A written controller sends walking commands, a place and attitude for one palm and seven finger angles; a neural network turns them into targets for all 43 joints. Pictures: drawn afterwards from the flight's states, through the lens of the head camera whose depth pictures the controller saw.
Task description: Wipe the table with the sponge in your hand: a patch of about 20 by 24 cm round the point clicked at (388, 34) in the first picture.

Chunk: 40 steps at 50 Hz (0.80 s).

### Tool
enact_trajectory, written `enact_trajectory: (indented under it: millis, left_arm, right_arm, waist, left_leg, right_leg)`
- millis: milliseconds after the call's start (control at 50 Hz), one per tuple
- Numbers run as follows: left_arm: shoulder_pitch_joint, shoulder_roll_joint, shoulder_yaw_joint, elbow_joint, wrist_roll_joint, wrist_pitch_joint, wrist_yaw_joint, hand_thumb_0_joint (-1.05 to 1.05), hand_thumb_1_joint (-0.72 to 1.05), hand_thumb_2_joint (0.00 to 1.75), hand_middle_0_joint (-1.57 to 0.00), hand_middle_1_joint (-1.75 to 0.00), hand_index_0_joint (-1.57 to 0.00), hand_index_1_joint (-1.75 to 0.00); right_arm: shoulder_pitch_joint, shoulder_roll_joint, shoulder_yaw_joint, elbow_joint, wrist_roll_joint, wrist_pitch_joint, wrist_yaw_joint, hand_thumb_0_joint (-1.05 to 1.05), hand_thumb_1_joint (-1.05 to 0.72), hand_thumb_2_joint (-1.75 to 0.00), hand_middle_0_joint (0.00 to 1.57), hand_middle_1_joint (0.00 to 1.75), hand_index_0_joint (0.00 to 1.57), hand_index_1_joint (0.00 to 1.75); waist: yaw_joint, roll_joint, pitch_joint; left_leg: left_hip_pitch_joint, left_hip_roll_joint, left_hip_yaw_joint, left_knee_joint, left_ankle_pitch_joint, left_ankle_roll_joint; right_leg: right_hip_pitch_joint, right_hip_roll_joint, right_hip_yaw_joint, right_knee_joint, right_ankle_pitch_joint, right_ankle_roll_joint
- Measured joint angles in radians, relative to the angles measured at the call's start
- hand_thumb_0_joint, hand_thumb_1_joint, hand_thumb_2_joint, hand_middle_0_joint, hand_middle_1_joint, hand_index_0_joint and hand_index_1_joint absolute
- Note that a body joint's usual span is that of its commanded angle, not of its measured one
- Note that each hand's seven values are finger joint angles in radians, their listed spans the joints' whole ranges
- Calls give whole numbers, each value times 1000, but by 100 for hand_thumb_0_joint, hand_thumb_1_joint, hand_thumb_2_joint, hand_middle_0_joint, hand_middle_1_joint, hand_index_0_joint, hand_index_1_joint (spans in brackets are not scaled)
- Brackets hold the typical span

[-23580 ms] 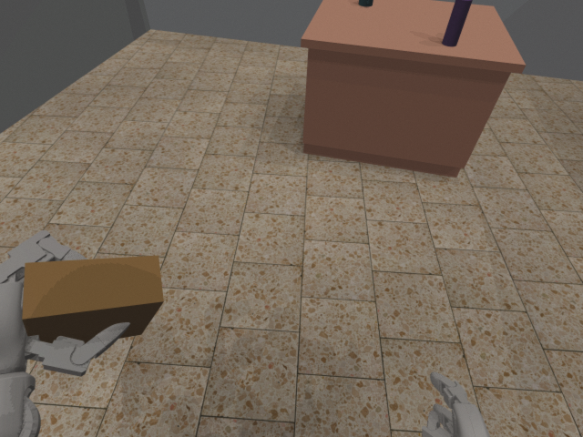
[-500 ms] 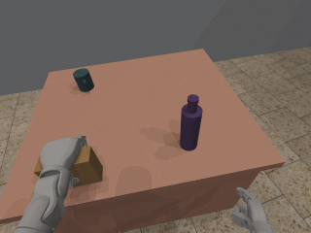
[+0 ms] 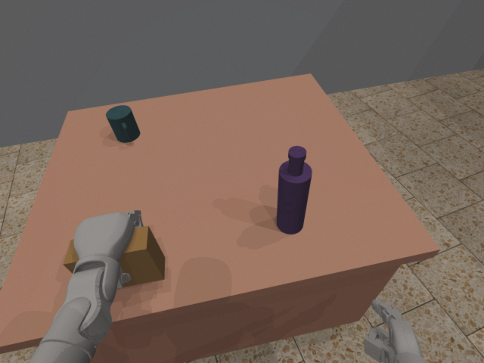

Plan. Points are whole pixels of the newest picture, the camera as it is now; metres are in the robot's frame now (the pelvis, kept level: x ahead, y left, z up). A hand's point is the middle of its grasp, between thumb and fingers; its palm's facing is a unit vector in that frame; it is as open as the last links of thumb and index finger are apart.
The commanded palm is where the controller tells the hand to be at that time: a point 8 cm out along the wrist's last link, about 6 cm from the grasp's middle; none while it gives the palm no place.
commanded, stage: move the sponge above the wiping area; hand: left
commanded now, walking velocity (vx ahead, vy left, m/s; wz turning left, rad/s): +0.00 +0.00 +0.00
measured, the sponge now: (123, 265) +0.26 +0.27 -0.01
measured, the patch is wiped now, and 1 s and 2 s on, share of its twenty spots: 0.00 0.00 0.00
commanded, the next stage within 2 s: lower the sponge onto the table in 0.62 s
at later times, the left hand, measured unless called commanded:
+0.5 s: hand (119, 253) +0.27 +0.27 +0.02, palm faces -0.06 -0.06 -1.00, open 9.0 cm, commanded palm +0.25 +0.26 +0.08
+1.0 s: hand (118, 248) +0.28 +0.27 +0.02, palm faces -0.07 -0.05 -1.00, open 9.0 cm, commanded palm +0.26 +0.27 +0.08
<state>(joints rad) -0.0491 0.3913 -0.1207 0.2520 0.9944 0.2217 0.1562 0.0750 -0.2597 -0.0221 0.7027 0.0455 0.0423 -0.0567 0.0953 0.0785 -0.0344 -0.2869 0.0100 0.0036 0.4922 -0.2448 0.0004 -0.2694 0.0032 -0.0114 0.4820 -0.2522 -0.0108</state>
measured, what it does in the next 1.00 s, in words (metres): stands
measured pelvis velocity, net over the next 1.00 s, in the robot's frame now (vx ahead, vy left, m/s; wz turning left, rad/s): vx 0.00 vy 0.00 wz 0.00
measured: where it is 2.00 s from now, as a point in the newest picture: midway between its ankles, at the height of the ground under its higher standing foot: outside the picture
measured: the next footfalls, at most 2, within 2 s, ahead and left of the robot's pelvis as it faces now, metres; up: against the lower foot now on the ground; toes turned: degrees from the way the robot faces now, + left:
none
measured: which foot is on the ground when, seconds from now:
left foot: down 0.00-1.00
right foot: down 0.00-1.00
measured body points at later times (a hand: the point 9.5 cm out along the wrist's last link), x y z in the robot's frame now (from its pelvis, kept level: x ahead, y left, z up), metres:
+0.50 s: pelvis +0.00 +0.00 +0.00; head +0.00 -0.03 +0.45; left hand +0.27 +0.27 +0.08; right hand +0.21 -0.23 -0.11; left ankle +0.01 +0.12 -0.74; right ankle +0.00 -0.12 -0.74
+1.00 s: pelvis +0.00 +0.00 +0.00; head +0.00 -0.03 +0.45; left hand +0.28 +0.27 +0.08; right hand +0.20 -0.23 -0.11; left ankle +0.01 +0.12 -0.74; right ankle +0.00 -0.12 -0.74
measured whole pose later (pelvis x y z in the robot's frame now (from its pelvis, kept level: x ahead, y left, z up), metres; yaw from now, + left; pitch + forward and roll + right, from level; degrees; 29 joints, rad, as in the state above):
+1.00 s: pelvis +0.00 +0.00 +0.00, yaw +0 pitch +2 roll +0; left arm -0.09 0.38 -0.11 0.33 1.00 0.24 0.18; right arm 0.08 -0.25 -0.01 0.71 0.05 0.06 -0.06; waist 0.09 0.08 -0.04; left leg -0.29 0.01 0.01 0.49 -0.24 0.00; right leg -0.27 0.01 -0.01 0.48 -0.24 -0.01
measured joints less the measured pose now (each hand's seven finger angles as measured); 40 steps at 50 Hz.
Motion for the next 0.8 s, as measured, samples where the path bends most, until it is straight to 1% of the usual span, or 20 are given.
enact_trajectory:
  millis: [140,200,280,380,480,580,700,800]
  left_arm:
    - [-44,-11,5,60,11,17,28,0,-42,108,-83,-142,-84,-143]
    - [-52,-10,6,77,8,31,26,0,-42,108,-83,-142,-84,-143]
    - [-37,-13,7,63,2,28,19,0,-42,108,-83,-142,-84,-143]
    - [-2,-16,2,23,5,16,21,0,-42,108,-83,-142,-84,-143]
    - [19,-20,-6,-1,4,20,32,0,-42,108,-83,-142,-84,-143]
    - [1,-12,-7,19,2,30,28,0,-42,108,-83,-142,-84,-143]
    - [-30,1,-1,49,-2,29,9,0,-42,108,-83,-142,-84,-143]
    - [-48,-7,-10,65,1,10,1,0,-42,108,-83,-142,-84,-143]
  right_arm:
    - [-3,13,6,5,4,11,1,1,-91,-90,20,30,20,30]
    - [2,13,7,2,7,15,3,1,-91,-90,20,30,20,30]
    - [9,10,4,-3,5,17,6,1,-91,-90,20,30,20,30]
    - [14,5,-2,-5,2,18,10,1,-91,-90,20,30,20,30]
    - [7,3,-3,-2,3,17,10,1,-91,-90,20,30,20,30]
    - [-9,7,4,4,5,15,3,1,-91,-90,20,30,20,30]
    - [-17,9,8,0,7,10,-2,1,-91,-90,20,30,20,30]
    - [-12,8,8,-3,6,8,-1,1,-91,-90,20,30,20,30]
  waist:
    - [-9,-6,-8]
    - [-14,-4,-11]
    - [-15,1,-13]
    - [-11,3,-14]
    - [-3,4,-11]
    - [1,2,-5]
    - [1,2,-5]
    - [1,3,-7]
  left_leg:
    - [-14,-1,1,8,-2,0]
    - [-16,-1,1,10,-3,1]
    - [-15,-1,1,11,-5,2]
    - [-9,-1,3,10,-6,2]
    - [0,-1,3,8,-5,2]
    - [7,0,-1,4,1,0]
    - [7,1,-6,-1,6,-1]
    - [1,-1,-7,0,8,-1]
  right_leg:
    - [-15,-1,2,10,-2,0]
    - [-17,-1,1,10,-3,1]
    - [-14,-1,2,9,-4,2]
    - [-9,-1,4,9,-4,2]
    - [-1,-1,3,7,-4,2]
    - [7,0,-1,3,0,0]
    - [11,1,-5,-4,6,-2]
    - [4,0,-5,-2,7,-1]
